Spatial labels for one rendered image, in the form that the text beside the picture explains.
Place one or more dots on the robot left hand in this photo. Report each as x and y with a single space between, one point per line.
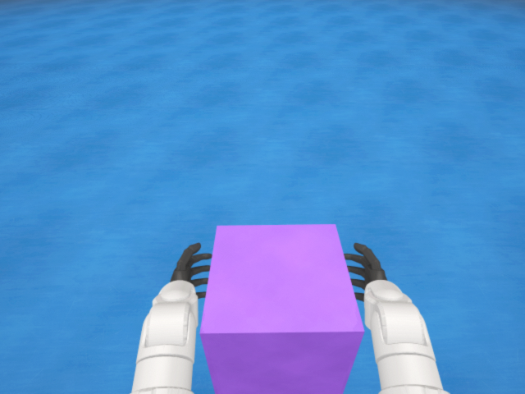
184 271

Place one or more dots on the carton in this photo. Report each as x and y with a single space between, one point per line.
280 314

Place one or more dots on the robot left forearm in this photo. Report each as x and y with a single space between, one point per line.
165 357

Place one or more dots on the robot right hand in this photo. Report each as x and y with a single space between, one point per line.
371 272

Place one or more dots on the robot right forearm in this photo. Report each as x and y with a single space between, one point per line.
402 347

